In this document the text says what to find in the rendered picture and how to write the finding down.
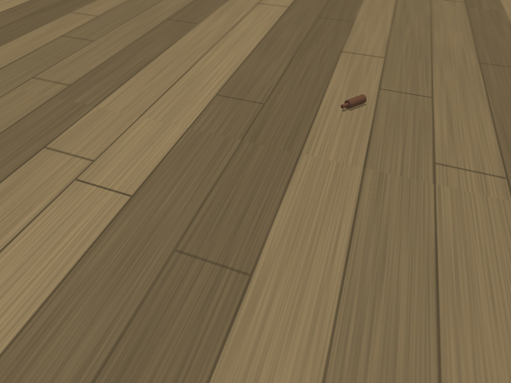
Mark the bottle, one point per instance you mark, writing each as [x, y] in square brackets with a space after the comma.
[354, 101]

